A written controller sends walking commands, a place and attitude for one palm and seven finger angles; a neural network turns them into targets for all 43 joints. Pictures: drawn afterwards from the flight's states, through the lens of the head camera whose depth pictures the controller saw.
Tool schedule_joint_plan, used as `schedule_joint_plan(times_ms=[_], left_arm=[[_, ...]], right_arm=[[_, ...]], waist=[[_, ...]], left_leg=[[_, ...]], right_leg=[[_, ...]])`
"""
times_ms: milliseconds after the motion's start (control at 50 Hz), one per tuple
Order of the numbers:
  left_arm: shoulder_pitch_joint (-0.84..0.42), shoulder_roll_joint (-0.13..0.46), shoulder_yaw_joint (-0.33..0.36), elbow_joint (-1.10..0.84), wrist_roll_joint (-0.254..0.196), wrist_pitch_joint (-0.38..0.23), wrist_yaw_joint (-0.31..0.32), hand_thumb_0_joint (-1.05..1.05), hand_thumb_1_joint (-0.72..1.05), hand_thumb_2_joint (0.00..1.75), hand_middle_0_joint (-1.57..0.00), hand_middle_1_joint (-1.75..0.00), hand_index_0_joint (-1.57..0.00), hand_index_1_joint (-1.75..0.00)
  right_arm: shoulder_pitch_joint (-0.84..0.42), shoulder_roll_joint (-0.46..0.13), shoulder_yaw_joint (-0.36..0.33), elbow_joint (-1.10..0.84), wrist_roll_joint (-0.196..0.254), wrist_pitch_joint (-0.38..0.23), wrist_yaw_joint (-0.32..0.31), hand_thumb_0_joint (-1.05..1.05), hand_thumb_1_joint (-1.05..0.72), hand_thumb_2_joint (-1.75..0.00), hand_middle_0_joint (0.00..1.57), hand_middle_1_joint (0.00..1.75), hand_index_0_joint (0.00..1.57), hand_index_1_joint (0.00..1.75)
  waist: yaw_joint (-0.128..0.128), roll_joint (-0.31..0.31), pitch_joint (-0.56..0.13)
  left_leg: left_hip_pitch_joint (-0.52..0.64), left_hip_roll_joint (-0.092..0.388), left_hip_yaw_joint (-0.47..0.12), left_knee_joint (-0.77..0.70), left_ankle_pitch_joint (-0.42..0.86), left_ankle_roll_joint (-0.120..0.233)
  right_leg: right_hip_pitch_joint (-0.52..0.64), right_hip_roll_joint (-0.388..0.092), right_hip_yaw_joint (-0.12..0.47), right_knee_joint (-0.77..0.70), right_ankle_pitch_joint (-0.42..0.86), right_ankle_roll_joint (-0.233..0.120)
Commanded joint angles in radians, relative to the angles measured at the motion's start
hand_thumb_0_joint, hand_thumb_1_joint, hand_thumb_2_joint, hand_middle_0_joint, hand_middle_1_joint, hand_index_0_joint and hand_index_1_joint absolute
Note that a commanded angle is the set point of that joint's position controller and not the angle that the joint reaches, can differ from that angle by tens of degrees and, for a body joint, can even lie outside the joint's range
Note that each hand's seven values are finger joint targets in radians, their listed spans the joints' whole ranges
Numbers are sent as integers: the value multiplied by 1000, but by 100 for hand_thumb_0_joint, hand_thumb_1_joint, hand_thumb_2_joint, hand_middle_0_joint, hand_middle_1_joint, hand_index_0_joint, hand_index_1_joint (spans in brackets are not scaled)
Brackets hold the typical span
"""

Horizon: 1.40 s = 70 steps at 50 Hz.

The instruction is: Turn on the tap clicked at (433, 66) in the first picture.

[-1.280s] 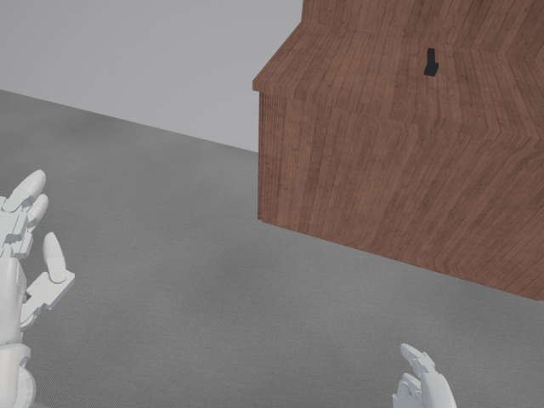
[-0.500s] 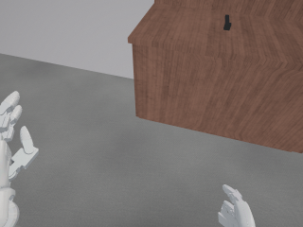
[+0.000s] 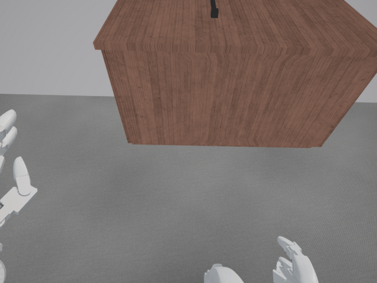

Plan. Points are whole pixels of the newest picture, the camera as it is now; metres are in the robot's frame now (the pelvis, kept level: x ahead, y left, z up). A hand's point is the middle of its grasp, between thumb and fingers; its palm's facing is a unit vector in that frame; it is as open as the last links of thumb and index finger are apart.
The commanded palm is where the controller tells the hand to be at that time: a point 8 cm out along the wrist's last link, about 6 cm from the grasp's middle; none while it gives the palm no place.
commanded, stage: walk to a spot facing it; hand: left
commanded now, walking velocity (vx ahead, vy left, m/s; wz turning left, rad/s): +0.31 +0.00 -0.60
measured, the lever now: (214, 13) +1.06 -0.01 +0.11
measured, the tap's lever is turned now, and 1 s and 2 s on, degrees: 0 0 0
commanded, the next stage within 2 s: take the last steps up to it in 0.82 s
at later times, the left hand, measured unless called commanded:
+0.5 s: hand (154, 132) +0.31 +0.09 +0.21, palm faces +0.11 -0.85 -0.52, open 7.4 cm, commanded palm +0.27 +0.16 +0.19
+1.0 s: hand (187, 81) +0.46 +0.05 +0.20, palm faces +0.20 -0.85 -0.49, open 7.4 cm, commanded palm +0.41 +0.11 +0.19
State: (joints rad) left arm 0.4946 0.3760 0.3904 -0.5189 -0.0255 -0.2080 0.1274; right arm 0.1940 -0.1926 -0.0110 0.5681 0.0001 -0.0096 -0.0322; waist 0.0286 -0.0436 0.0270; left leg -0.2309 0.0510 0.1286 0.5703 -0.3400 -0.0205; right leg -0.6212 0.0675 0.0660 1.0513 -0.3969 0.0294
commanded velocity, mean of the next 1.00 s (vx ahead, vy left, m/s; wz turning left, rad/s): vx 0.31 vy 0.00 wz -0.15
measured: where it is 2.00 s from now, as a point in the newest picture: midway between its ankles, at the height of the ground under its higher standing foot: (229, 242)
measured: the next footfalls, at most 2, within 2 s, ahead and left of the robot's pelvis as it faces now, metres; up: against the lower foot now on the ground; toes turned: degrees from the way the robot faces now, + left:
right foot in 0.22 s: +0.09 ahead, -0.16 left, +0.00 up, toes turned -17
left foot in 0.62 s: +0.20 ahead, +0.04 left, +0.00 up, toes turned -4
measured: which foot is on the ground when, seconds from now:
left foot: down 0.00-0.22, up 0.24-0.60, down 0.62-0.96, up 0.98-1.00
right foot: up 0.00-0.20, down 0.22-0.66, up 0.68-0.94, down 0.96-1.00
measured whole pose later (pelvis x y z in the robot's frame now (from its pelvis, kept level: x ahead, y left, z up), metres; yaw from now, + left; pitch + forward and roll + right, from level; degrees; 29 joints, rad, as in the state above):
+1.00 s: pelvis +0.18 -0.12 +0.00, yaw -16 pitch -1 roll -1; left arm 0.40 0.40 0.38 -0.50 -0.01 -0.21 0.15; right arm 0.19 -0.13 0.04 0.61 0.00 -0.07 -0.05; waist 0.02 0.07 0.06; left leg -0.27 0.16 0.12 0.82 -0.45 -0.02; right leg -0.34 -0.03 -0.17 0.62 -0.23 -0.04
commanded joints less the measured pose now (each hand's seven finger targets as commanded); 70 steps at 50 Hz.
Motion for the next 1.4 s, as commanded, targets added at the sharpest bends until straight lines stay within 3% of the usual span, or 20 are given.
schedule_joint_plan(times_ms=[0,160,180,200,220,240,300,580,660,880,920,940,960,1000,1100,1240,1260,1300,1320,1380], left_arm=[[-165,105,22,-249,20,-88,10,0,90,90,-20,-30,-20,-30],[-199,156,54,-9,20,-70,3,0,90,90,-20,-30,-20,-30],[-206,168,56,-40,23,-66,4,0,90,90,-20,-30,-20,-30],[-156,200,90,-40,24,-65,10,0,90,90,-20,-30,-20,-30],[-150,236,143,-99,4,-68,28,0,90,90,-20,-30,-20,-30],[-114,226,147,-135,4,-78,31,0,90,90,-20,-30,-20,-30],[-8,283,205,-308,2,-105,26,0,90,90,-20,-30,-20,-30],[-83,126,46,-30,2,-46,49,0,90,90,-20,-30,-20,-30],[-213,144,15,-96,20,-64,38,0,90,90,-20,-30,-20,-30],[-126,149,79,-151,15,-36,50,0,90,90,-20,-30,-20,-30],[-126,137,66,-67,15,-25,43,0,90,90,-20,-30,-20,-30],[-129,179,92,-38,18,-22,45,0,90,90,-20,-30,-20,-30],[-125,201,119,-27,11,-18,47,0,90,90,-20,-30,-20,-30],[-114,163,91,-33,4,-22,27,0,90,90,-20,-30,-20,-30],[-88,178,99,-242,13,-77,45,0,90,90,-20,-30,-20,-30],[-35,202,145,-355,1,-84,83,0,90,90,-20,-30,-20,-30],[-36,192,139,-340,1,-87,83,0,90,90,-20,-30,-20,-30],[-22,163,121,-293,-5,-100,79,0,90,90,-20,-30,-20,-30],[-33,193,136,-219,3,-99,77,0,90,90,-20,-30,-20,-30],[-82,165,114,-153,-3,-84,47,0,90,90,-20,-30,-20,-30]], right_arm=[[-79,-130,-40,-124,12,-80,3,0,-90,-90,20,30,20,30],[-39,-139,-44,-125,0,-101,-13,0,-90,-90,20,30,20,30],[-23,-121,-43,-121,10,-104,-4,0,-90,-90,20,30,20,30],[-42,-96,-42,-141,10,-103,-1,0,-90,-90,20,30,20,30],[-103,-117,-37,-156,4,-101,1,0,-90,-90,20,30,20,30],[-89,-116,-40,-142,2,-95,7,0,-90,-90,20,30,20,30],[-106,-125,-26,-124,8,-50,23,0,-90,-90,20,30,20,30],[-13,-126,-40,-108,2,-75,-62,0,-90,-90,20,30,20,30],[-43,-127,-20,-104,-3,-89,-65,0,-90,-90,20,30,20,30],[-53,-110,-20,-91,-7,-118,-34,0,-90,-90,20,30,20,30],[-51,-98,-23,-90,5,-97,-35,0,-90,-90,20,30,20,30],[-52,-74,-22,-99,9,-83,-32,0,-90,-90,20,30,20,30],[-91,-85,-21,-112,8,-82,-28,0,-90,-90,20,30,20,30],[-96,-102,-34,-96,12,-71,-18,0,-90,-90,20,30,20,30],[-135,-91,-7,-97,1,-38,-24,0,-90,-90,20,30,20,30],[-58,-97,-44,-128,-8,-82,-48,0,-90,-90,20,30,20,30],[-41,-112,-57,-129,-5,-82,-55,0,-90,-90,20,30,20,30],[-34,-149,-74,-134,3,-81,-53,0,-90,-90,20,30,20,30],[-44,-130,-57,-140,2,-85,-41,0,-90,-90,20,30,20,30],[-44,-127,-55,-99,9,-89,-35,0,-90,-90,20,30,20,30]], waist=[[-29,263,2],[1,189,-70],[3,8,-140],[-1,-279,-194],[11,-281,-204],[-7,-113,-218],[-31,1,-186],[-48,-36,-56],[-62,289,5],[-29,232,-106],[-29,53,-136],[-36,-221,-164],[-15,-292,-159],[-25,-175,-117],[-40,-74,-147],[-30,31,-219],[-45,104,-235],[-45,427,-230],[-44,313,-170],[-49,238,-81]], left_leg=[[63,372,-121,-269,59,169],[-91,265,111,153,247,73],[-188,182,136,448,219,50],[-477,26,81,736,-209,6],[-565,34,-84,854,-280,-3],[-528,90,-167,838,-210,-3],[-513,121,-168,808,-52,-23],[22,38,17,-101,-10,43],[122,384,-547,-399,-240,233],[32,242,-19,-122,198,101],[-100,159,56,192,161,64],[-310,46,81,444,-31,29],[-453,3,-15,630,-246,13],[-463,65,-134,671,-181,8],[-352,82,-79,413,-39,-7],[11,-15,68,-76,209,13],[129,5,32,-122,239,28],[348,347,-473,-202,403,201],[262,393,-563,-256,359,258],[136,350,-415,-264,210,251]], right_leg=[[-121,-143,-89,87,-6,13],[456,-12,-300,-472,75,-23],[595,-98,-138,-558,147,-86],[741,-316,352,-621,395,-213],[724,-446,530,-686,442,-260],[663,-432,481,-705,236,-261],[514,-383,312,-743,29,-267],[294,-237,59,-699,-175,-135],[19,-86,-108,-86,-135,-38],[397,-60,-277,-515,116,-23],[563,-138,-136,-620,196,-76],[676,-334,226,-687,291,-175],[712,-468,435,-742,390,-255],[614,-452,378,-756,204,-250],[563,-361,12,-709,499,-203],[550,-271,-76,-537,473,-137],[484,-241,-97,-409,448,-106],[105,-82,-168,-28,-199,-27],[34,-63,-95,110,-244,-36],[-40,-150,-72,112,-108,-20]])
